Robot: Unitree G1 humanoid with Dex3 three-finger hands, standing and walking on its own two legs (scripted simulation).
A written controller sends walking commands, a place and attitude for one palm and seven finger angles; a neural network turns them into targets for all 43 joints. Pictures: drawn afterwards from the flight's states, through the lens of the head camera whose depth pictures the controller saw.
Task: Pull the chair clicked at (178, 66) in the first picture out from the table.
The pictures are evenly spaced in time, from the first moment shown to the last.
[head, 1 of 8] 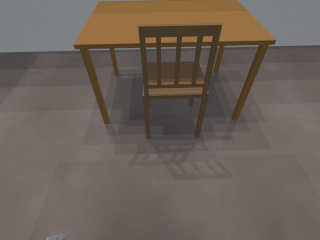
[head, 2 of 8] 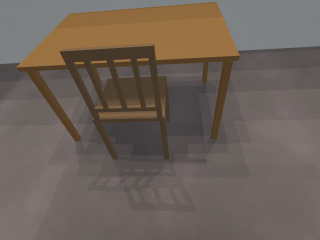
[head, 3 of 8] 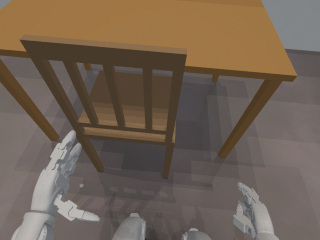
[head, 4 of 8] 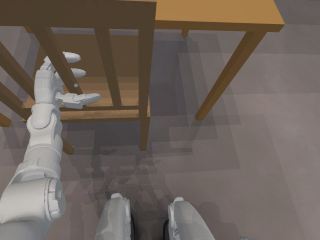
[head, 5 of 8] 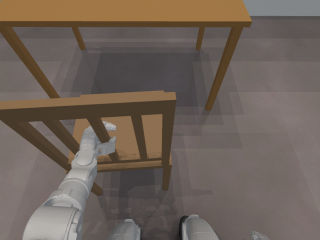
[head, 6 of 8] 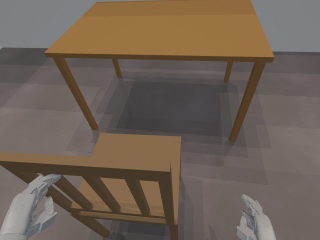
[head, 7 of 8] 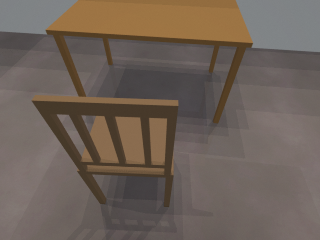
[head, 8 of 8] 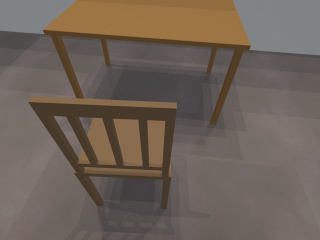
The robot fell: no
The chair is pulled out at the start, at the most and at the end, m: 0.00 0.55 0.55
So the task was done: yes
